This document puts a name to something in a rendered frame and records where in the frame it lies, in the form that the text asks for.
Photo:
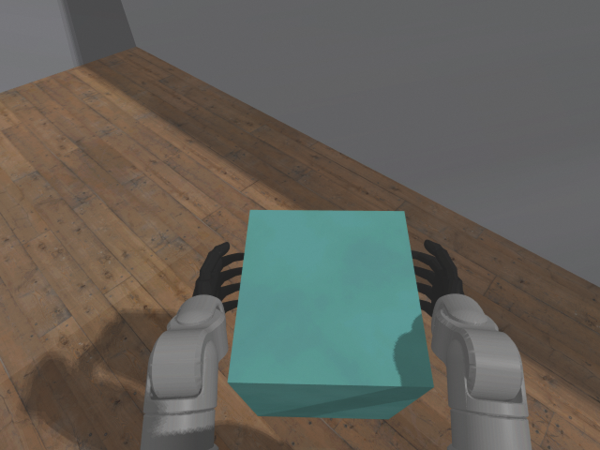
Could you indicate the left robot forearm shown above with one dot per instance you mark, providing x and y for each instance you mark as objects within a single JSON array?
[{"x": 181, "y": 389}]

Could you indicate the robot right hand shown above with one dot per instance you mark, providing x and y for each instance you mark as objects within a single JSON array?
[{"x": 444, "y": 279}]

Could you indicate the right robot forearm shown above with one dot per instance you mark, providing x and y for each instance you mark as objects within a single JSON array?
[{"x": 485, "y": 380}]

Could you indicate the robot left hand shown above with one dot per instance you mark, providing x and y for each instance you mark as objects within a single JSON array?
[{"x": 211, "y": 278}]

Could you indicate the carton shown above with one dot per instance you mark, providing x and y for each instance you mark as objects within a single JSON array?
[{"x": 328, "y": 321}]

